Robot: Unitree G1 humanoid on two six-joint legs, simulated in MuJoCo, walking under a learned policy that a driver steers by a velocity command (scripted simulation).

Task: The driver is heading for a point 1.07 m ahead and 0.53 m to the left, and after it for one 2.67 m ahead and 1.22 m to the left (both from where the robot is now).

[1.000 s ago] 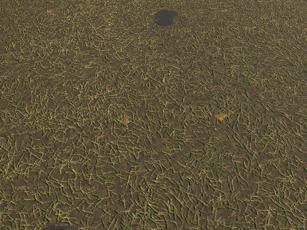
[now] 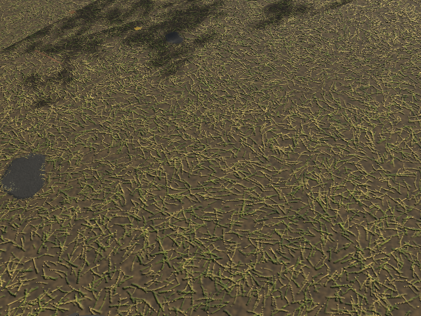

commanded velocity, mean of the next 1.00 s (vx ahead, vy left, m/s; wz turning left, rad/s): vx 1.00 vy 0.00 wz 0.92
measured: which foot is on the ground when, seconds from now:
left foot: up 0.00-0.34, down 0.36-0.76, up 0.78-1.00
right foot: down 0.00-0.34, up 0.36-0.74, down 0.76-1.00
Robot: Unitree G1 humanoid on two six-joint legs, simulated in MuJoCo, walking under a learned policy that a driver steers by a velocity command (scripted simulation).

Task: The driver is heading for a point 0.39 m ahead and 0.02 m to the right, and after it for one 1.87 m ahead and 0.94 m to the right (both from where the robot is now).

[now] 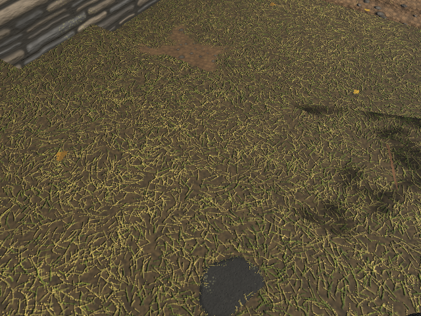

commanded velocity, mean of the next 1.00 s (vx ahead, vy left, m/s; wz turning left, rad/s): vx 0.41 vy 0.00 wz -0.35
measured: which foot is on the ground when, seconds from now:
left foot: up 0.00-0.20, down 0.22-0.54, up 0.56-0.88, down 0.90-1.00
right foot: down 0.00-0.20, up 0.22-0.54, down 0.56-0.92, up 0.94-1.00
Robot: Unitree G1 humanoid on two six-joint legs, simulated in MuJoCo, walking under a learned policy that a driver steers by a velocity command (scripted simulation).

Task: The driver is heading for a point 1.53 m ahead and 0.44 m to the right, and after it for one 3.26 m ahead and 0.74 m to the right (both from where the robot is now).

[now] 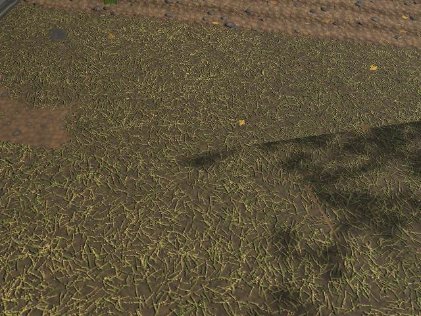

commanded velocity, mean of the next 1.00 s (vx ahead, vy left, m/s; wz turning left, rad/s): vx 0.14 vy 0.00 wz -0.59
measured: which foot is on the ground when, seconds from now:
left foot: down 0.00-0.28, up 0.30-0.66, down 0.68-1.00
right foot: up 0.00-0.26, down 0.28-0.74, up 0.76-1.00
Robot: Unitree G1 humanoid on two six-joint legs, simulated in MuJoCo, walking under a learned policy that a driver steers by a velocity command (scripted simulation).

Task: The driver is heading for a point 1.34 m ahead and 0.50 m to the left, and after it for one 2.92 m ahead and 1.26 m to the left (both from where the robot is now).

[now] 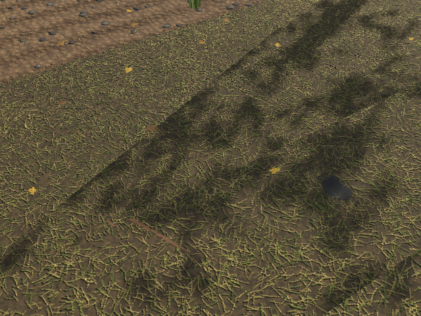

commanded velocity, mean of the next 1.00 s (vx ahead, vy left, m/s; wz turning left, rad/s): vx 0.93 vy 0.00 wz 0.54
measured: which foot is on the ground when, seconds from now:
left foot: down 0.00-0.06, up 0.08-0.60, down 0.62-0.94, up 0.96-1.00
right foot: up 0.00-0.04, down 0.06-0.62, up 0.64-0.92, down 0.94-1.00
